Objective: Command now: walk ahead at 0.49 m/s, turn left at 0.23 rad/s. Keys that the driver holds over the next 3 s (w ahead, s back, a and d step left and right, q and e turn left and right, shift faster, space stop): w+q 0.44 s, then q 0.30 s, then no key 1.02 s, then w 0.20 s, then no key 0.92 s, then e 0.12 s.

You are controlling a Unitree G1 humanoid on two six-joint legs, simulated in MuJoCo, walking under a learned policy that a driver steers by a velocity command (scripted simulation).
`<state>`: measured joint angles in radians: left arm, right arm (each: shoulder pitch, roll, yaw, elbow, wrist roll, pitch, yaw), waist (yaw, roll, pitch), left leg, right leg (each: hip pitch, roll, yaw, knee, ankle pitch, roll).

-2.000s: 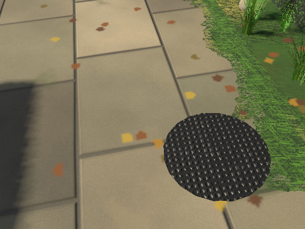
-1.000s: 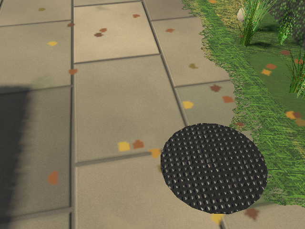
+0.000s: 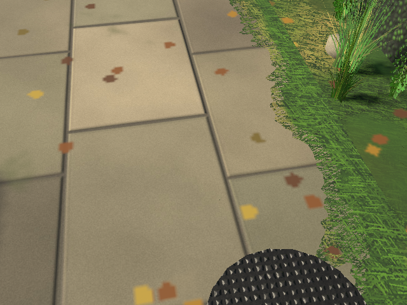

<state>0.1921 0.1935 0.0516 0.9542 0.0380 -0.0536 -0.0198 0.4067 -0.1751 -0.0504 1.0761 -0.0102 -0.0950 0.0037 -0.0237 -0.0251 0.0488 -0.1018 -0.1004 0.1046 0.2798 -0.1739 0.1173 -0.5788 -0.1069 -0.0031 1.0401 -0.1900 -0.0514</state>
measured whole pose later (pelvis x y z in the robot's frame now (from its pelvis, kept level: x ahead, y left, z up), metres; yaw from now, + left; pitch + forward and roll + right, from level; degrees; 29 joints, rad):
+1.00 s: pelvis +0.39 +0.02 -0.01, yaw +28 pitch +1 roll -1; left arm 0.19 0.22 0.05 0.84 0.03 0.03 0.02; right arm 0.17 -0.20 -0.04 0.80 -0.02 -0.01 0.00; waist 0.00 -0.03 0.07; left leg -0.34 -0.08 0.05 0.42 -0.09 0.11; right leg -0.47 -0.05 -0.01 1.07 -0.43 0.00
